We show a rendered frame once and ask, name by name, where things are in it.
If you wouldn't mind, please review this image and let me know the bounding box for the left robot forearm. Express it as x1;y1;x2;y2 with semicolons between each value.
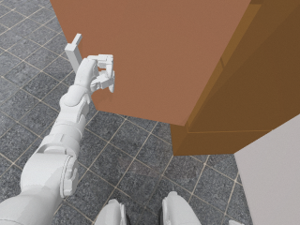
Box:
20;84;92;191

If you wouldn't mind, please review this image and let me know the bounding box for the handle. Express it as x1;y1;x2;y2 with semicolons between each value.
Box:
65;33;83;74

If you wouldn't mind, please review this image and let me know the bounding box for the cupboard door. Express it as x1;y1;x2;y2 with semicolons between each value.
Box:
50;0;251;126

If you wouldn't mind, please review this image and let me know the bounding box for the robot left thigh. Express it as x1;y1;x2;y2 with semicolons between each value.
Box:
94;202;127;225

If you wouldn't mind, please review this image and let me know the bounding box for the robot left hand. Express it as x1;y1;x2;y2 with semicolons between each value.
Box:
74;54;115;96

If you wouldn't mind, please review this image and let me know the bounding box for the robot left shin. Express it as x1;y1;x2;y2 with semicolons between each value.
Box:
108;199;119;204

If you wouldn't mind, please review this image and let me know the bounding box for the left robot upper arm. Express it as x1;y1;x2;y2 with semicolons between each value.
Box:
0;153;79;225

